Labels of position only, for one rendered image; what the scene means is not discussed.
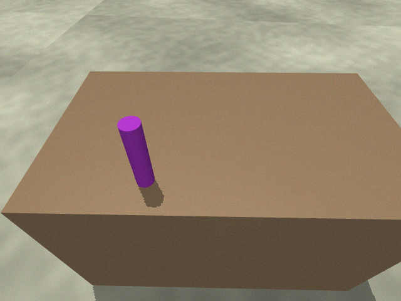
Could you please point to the can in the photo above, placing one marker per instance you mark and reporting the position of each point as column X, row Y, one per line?
column 131, row 132

